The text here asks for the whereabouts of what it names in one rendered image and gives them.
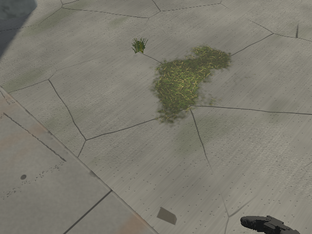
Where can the right robot hand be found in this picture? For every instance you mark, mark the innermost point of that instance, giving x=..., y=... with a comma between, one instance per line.
x=266, y=224

